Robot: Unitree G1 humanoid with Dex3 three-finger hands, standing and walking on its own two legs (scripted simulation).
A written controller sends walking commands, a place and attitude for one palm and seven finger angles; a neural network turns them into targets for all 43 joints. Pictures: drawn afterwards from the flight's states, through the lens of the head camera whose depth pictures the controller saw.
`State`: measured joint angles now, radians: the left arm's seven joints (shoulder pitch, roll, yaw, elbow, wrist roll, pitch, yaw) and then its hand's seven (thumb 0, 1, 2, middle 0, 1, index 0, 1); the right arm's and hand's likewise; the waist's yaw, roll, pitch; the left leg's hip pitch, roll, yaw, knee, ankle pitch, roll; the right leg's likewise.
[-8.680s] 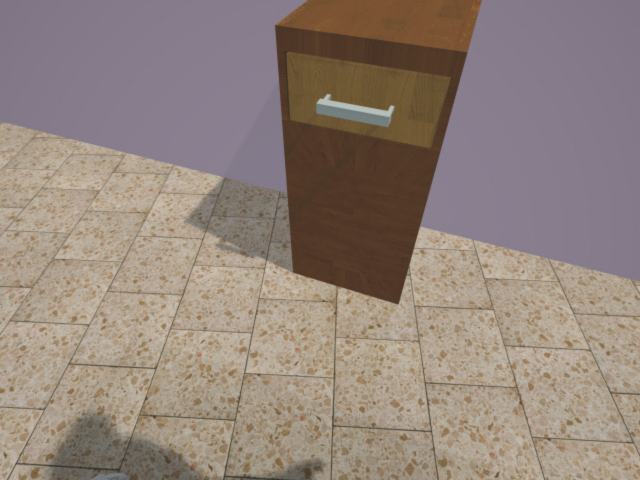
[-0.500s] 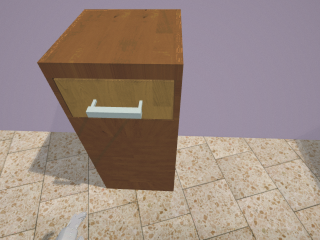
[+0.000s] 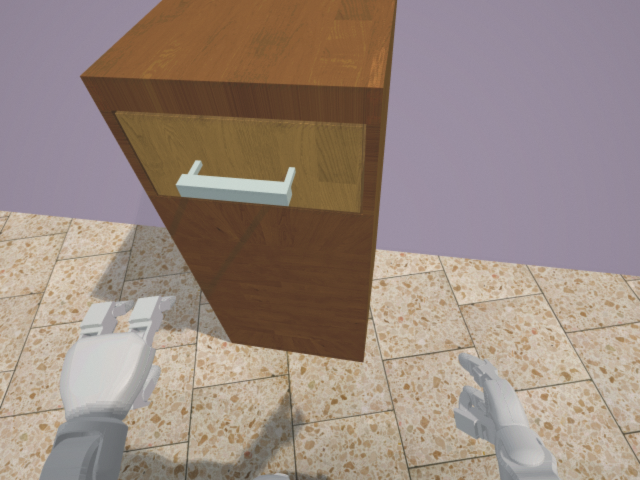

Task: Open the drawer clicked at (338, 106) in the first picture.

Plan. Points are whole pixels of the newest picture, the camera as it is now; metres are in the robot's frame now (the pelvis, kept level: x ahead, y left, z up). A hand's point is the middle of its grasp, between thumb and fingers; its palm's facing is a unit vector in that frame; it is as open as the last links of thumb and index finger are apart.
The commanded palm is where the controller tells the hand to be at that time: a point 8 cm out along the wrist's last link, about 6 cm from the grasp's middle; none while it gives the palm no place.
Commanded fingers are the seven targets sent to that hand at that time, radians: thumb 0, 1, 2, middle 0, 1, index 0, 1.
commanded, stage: raise the hand with hooked fingers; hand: left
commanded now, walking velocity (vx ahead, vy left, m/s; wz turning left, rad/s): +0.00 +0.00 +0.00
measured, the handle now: (238, 179) +0.52 +0.22 +0.05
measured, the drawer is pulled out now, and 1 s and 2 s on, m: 0.00 0.00 0.00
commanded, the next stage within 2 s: move the hooked fingers above the handle in 1.26 s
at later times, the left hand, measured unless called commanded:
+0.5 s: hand (137, 285) +0.28 +0.26 +0.10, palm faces +0.10 -0.09 -0.99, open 12.7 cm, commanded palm +0.26 +0.26 +0.17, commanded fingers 0.00 -0.45 0.32 -0.30 -1.17 -0.30 -1.17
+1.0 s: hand (111, 218) +0.33 +0.28 +0.17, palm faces +0.03 -0.06 -1.00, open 13.8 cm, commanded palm +0.29 +0.28 +0.23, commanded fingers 0.00 -0.50 0.30 -0.30 -1.20 -0.30 -1.20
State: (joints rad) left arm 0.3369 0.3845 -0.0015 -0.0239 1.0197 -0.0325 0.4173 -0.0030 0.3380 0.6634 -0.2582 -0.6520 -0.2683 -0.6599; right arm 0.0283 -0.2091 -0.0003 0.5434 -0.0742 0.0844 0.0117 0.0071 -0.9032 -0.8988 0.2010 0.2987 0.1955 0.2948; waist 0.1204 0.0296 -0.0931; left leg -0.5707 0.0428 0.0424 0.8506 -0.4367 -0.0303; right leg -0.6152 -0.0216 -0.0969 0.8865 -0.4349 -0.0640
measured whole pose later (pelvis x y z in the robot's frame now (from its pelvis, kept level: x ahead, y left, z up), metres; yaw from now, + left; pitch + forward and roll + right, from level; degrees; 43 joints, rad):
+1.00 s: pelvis +0.01 +0.05 +0.05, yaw -1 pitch +0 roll +0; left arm -0.16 0.54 -0.03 0.02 0.87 0.04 -0.08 -0.01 -0.49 0.30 -0.31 -1.20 -0.32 -1.20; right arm 0.13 -0.26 0.02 0.62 0.01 0.14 -0.01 0.01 -0.90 -0.90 0.20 0.30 0.20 0.30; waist 0.09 0.10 0.01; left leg -0.17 -0.02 0.04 0.41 -0.24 0.03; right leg -0.22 -0.04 -0.06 0.43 -0.22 0.00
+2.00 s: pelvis +0.00 +0.03 +0.04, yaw -2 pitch +4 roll +1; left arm -0.38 0.48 -0.11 0.34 0.93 -0.06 0.03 -0.01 -0.49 0.30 -0.31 -1.20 -0.32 -1.21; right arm 0.21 -0.28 -0.03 0.66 0.03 0.12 -0.04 0.01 -0.90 -0.90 0.20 0.30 0.19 0.29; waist 0.05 0.07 -0.02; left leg -0.27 0.00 0.05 0.45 -0.25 0.01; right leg -0.32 -0.03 -0.05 0.49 -0.23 -0.01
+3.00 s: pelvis +0.02 +0.03 +0.03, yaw -3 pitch +11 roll +1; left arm -0.68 0.43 -0.09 0.80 1.02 -0.05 0.17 0.00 -0.49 0.30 -0.31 -1.20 -0.32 -1.20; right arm 0.31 -0.26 -0.05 0.69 0.01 0.15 -0.03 0.00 -0.90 -0.90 0.20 0.30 0.20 0.29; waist -0.03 0.06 -0.09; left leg -0.42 0.01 0.07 0.56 -0.32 0.01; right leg -0.48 -0.01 -0.03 0.58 -0.29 -0.02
